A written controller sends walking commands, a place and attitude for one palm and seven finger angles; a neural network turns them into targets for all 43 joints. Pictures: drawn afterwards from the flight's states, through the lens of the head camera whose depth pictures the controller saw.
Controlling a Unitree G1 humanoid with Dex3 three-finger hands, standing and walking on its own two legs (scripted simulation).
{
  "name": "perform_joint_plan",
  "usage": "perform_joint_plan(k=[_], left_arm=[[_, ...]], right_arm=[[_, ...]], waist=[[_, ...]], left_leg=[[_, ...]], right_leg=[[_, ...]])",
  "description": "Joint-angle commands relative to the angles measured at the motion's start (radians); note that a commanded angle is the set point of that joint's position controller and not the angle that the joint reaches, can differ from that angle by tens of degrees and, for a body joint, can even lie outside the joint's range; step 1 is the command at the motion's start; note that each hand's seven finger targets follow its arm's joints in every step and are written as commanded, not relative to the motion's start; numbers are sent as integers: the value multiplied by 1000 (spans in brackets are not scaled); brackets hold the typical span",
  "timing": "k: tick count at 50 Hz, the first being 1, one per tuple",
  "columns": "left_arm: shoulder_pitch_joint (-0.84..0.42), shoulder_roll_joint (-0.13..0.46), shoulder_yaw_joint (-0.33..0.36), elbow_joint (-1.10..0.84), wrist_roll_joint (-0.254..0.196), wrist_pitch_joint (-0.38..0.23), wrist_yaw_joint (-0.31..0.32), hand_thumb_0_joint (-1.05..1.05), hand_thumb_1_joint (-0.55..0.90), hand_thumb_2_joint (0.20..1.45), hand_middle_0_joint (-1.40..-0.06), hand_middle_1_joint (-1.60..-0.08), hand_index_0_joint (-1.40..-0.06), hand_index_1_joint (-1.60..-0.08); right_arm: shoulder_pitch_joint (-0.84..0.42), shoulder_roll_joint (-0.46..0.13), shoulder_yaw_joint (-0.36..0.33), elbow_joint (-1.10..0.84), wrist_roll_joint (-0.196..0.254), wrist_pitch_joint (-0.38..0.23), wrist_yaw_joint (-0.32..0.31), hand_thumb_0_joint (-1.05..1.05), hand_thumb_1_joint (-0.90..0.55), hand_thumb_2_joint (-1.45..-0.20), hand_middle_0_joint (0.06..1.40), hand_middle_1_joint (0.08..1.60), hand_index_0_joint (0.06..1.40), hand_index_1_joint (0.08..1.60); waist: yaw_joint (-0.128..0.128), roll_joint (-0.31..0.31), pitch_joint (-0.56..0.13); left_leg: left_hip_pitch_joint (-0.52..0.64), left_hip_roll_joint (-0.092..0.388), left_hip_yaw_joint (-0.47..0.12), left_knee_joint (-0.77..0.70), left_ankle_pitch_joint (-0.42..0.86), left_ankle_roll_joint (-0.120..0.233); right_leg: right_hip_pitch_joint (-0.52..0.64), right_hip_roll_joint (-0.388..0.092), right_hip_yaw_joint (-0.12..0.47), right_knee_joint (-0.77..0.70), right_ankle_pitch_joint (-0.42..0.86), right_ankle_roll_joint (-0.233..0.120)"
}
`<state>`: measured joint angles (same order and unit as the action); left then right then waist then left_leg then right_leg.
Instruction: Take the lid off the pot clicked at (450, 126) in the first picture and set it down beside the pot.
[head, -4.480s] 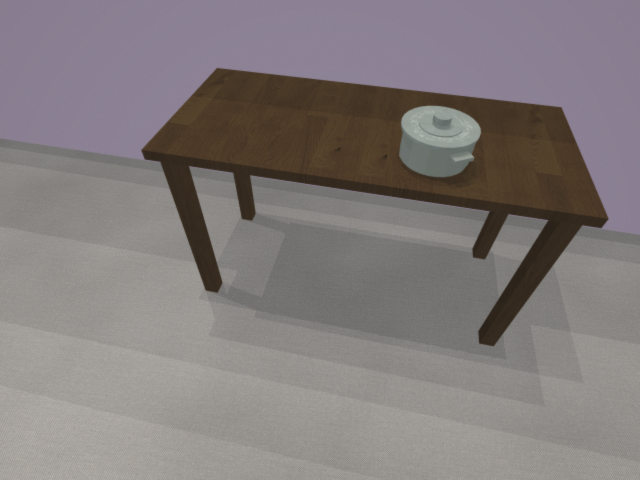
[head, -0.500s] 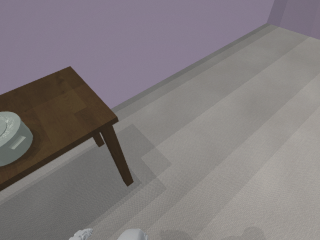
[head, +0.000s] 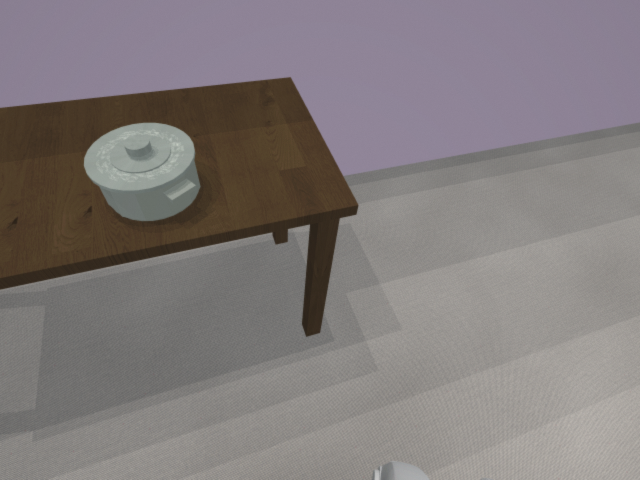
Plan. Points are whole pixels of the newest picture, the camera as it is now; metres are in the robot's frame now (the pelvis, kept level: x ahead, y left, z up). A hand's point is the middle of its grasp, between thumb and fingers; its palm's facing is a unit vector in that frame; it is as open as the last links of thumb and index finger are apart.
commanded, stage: turn to face it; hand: left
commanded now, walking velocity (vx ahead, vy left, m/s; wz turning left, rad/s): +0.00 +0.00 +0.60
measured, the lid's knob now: (137, 145) +0.62 +0.38 +0.00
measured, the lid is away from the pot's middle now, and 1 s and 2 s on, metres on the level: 0.00 0.00 0.00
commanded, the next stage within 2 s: take the last steps up to it in 0.54 s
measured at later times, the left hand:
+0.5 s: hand out of the picture +0.03 +0.16 -0.14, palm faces +0.26 -0.93 -0.28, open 7.4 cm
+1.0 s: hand out of the picture -0.05 +0.21 -0.17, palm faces +0.38 -0.90 -0.20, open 7.4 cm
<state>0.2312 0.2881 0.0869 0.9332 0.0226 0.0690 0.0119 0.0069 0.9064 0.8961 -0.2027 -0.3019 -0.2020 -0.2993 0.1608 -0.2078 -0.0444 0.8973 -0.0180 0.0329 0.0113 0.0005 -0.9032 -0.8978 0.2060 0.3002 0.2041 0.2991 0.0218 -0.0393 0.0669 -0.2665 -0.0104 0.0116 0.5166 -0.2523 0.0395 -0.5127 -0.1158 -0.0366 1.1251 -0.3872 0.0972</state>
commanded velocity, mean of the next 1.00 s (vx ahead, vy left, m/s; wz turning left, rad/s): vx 0.11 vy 0.00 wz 0.25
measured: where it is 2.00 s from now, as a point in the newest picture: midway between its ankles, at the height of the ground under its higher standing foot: (285, 473)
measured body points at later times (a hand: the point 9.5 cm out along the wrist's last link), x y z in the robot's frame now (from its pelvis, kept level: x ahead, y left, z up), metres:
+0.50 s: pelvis -0.01 -0.05 +0.00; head +0.02 -0.07 +0.45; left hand +0.02 +0.21 -0.12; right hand +0.10 -0.29 -0.16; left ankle -0.06 +0.10 -0.65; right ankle +0.01 -0.14 -0.74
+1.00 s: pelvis +0.01 +0.02 +0.01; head +0.00 +0.03 +0.46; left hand -0.07 +0.26 -0.15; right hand +0.11 -0.20 -0.14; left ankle -0.07 +0.09 -0.74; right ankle +0.08 -0.11 -0.67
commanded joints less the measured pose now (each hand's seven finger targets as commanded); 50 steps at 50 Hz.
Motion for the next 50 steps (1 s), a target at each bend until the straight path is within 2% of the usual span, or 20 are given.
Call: perform_joint_plan(k=[1,3,7,10,12,13,14,15,16,18,20,26,30,33,34,36,37,40,43,50], left_arm=[[-32,65,10,-91,-7,-32,3,0,900,900,-200,-300,-200,-300],[-60,56,8,-107,-9,-30,7,0,900,900,-200,-300,-200,-300],[-89,42,2,-131,-12,-37,12,0,900,900,-200,-300,-200,-300],[-24,32,0,-119,-19,-46,17,0,900,900,-200,-300,-200,-300],[35,55,6,-104,-19,-61,22,0,900,900,-200,-300,-200,-300],[62,121,20,-104,-6,-73,29,0,900,900,-200,-300,-200,-300],[55,202,34,-114,4,-74,30,0,900,900,-200,-300,-200,-300],[44,185,24,-125,-5,-68,30,0,900,900,-200,-300,-200,-300],[-22,127,22,-131,-7,-73,37,0,900,900,-200,-300,-200,-300],[-91,81,3,-144,-8,-73,28,0,900,900,-200,-300,-200,-300],[-57,66,-3,-130,-5,-82,25,0,900,900,-200,-300,-200,-300],[69,102,4,-71,6,-79,23,0,900,900,-200,-300,-200,-300],[86,124,12,-50,10,-73,21,0,900,900,-200,-300,-200,-300],[59,115,12,-33,2,-68,21,0,900,900,-200,-300,-200,-300],[55,97,9,-29,-8,-65,17,0,900,900,-200,-300,-200,-300],[54,-9,-19,-72,-7,-57,2,0,900,900,-200,-300,-200,-300],[-17,15,-20,-82,2,-57,2,0,900,900,-200,-300,-200,-300],[-22,19,-16,-26,11,-64,-19,0,900,900,-200,-300,-200,-300],[61,3,-24,26,10,-68,-29,0,900,900,-200,-300,-200,-300],[-39,-18,-28,-7,5,-74,-31,0,900,900,-200,-300,-200,-300]], right_arm=[[32,-219,-58,-56,2,-21,-21,0,-900,-900,200,300,200,300],[46,-221,-63,-52,-2,-16,-20,0,-900,-900,200,300,200,300],[67,-221,-68,-43,-8,-10,-20,0,-900,-900,200,300,200,300],[35,-219,-72,-54,-7,-5,-20,0,-900,-900,200,300,200,300],[18,-192,-68,-60,4,-4,-16,0,-900,-900,200,300,200,300],[39,-131,-61,-65,14,-5,-12,0,-900,-900,200,300,200,300],[43,-84,-54,-91,10,-7,-13,0,-900,-900,200,300,200,300],[32,-138,-67,-85,-3,-1,-16,0,-900,-900,200,300,200,300],[46,-137,-69,-64,-6,12,-13,0,-900,-900,200,300,200,300],[66,-126,-67,-23,-9,19,0,0,-900,-900,200,300,200,300],[68,-102,-57,-18,-8,18,5,0,-900,-900,200,300,200,300],[-32,-75,-39,-28,3,18,3,0,-900,-900,200,300,200,300],[-50,-65,-27,-26,11,6,0,0,-900,-900,200,300,200,300],[36,-67,-19,6,9,-9,-8,0,-900,-900,200,300,200,300],[79,-91,-21,21,6,-21,-8,0,-900,-900,200,300,200,300],[170,-269,-61,25,-6,-29,-15,0,-900,-900,200,300,200,300],[182,-278,-59,31,-11,-21,-14,0,-900,-900,200,300,200,300],[99,-154,-22,31,-8,-43,-34,0,-900,-900,200,300,200,300],[109,-126,-12,41,1,-64,-35,0,-900,-900,200,300,200,300],[230,-118,-18,98,0,-83,-38,0,-900,-900,200,300,200,300]], waist=[[-37,157,-91],[-48,168,-75],[-59,206,-94],[-26,211,-124],[9,145,-142],[20,-55,-168],[21,-296,-128],[16,-171,-118],[-18,-166,-99],[-52,-105,-34],[-43,-117,-41],[18,-154,-46],[29,-183,-77],[-16,-165,-122],[-40,-98,-145],[-83,358,-158],[-109,300,-87],[-57,237,42],[-24,190,28],[-57,137,58]], left_leg=[[110,219,-264,-198,291,122],[95,224,-311,-208,201,134],[96,220,-374,-171,262,146],[30,193,-387,-109,338,127],[-84,138,-356,-25,272,66],[-231,42,-252,140,52,-5],[-377,-89,-68,390,-327,-81],[-337,-31,-120,569,-345,-69],[-330,-7,-145,642,-285,-67],[-319,20,-88,728,-168,-85],[-314,22,-53,695,-135,-98],[-227,26,13,437,-191,-107],[-132,10,49,277,-210,-93],[51,-4,63,24,-53,-76],[172,18,41,-117,38,-62],[358,385,-426,-270,23,98],[272,426,-466,-302,-107,176],[143,279,-314,-341,-191,140],[117,216,-201,-356,-92,118],[190,264,-213,-378,-37,169]], right_leg=[[-39,12,35,-72,15,13],[-27,24,37,-141,-9,12],[43,60,37,-283,-44,-2],[205,100,24,-460,4,-18],[400,80,30,-703,168,-26],[546,-99,200,-839,161,-72],[530,-358,449,-875,283,-197],[396,-380,390,-856,299,-250],[351,-326,324,-867,284,-248],[313,-213,178,-828,327,-220],[350,-180,91,-802,434,-211],[412,-199,60,-778,572,-233],[425,-211,49,-734,658,-236],[375,-182,19,-671,532,-181],[311,-157,-12,-608,387,-137],[-73,40,-117,-248,-254,-39],[-131,21,-39,-135,-251,-59],[-141,4,19,-29,-22,-70],[-87,11,-2,-36,91,-60],[-122,-8,-11,-246,104,-45]])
